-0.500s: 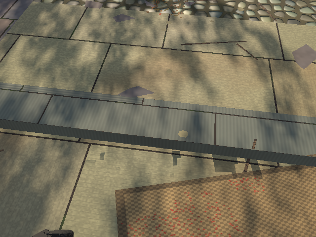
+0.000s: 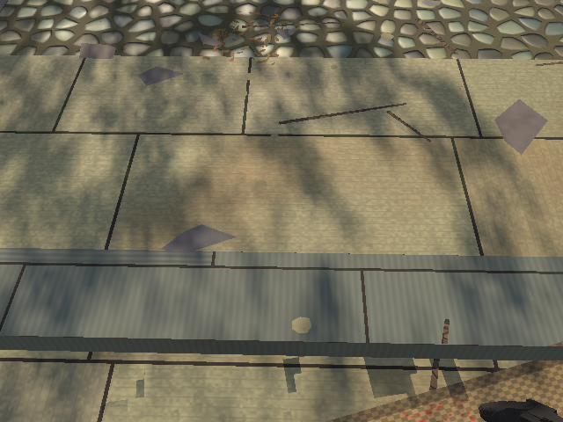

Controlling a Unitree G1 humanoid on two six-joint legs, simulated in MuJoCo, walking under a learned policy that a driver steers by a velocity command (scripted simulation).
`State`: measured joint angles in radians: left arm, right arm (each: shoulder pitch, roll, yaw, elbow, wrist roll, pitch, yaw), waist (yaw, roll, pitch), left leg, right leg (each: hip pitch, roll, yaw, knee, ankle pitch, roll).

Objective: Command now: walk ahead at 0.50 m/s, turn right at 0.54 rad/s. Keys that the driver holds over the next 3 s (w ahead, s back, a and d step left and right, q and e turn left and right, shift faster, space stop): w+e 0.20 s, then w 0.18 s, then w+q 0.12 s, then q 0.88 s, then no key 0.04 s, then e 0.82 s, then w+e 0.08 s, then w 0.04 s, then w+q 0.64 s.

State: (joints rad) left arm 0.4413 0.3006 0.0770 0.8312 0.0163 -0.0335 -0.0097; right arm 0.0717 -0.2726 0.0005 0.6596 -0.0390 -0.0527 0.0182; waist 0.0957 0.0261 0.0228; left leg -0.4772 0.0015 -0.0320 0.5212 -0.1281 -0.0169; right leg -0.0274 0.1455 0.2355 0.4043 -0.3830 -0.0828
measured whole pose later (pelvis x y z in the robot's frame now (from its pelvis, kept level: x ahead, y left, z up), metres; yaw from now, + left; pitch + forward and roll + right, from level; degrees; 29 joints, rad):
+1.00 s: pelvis +0.40 -0.04 -0.01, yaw +4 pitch +0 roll +0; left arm 0.25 0.25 0.04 0.85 0.01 0.00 0.02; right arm 0.18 -0.23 -0.06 0.79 -0.03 0.02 0.01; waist 0.01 -0.03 0.06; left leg -0.36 -0.03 0.09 0.64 -0.27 0.10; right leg -0.26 -0.10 -0.23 0.83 -0.49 0.00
